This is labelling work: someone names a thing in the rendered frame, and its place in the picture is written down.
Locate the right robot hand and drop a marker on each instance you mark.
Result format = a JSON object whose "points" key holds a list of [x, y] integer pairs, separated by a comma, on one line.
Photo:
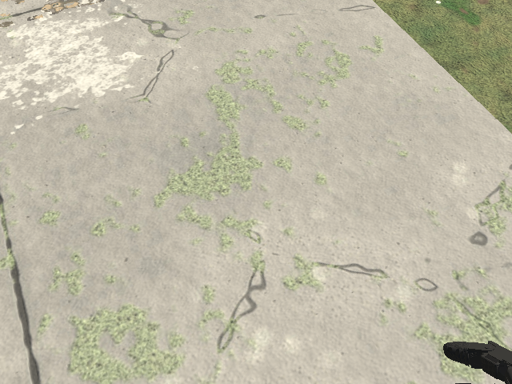
{"points": [[492, 358]]}

